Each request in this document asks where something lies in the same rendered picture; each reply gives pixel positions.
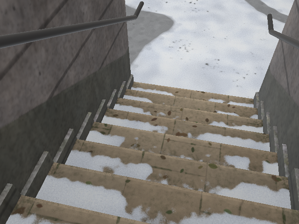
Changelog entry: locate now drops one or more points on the stairs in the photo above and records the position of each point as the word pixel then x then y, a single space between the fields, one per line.
pixel 166 155

